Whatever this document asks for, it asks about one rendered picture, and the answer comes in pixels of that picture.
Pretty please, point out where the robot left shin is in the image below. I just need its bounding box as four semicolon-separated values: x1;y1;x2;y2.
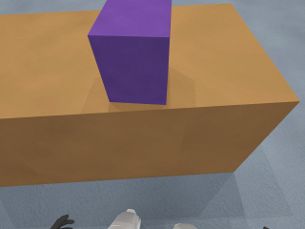
126;209;136;214

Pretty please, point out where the carton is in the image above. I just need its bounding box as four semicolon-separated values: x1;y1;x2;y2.
88;0;172;105

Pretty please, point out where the left robot hand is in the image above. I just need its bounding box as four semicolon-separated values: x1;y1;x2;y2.
51;215;74;229

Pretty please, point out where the left robot thigh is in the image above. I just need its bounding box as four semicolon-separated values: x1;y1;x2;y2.
108;212;141;229

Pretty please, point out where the pedestal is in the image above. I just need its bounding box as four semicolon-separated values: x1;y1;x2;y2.
0;3;300;187

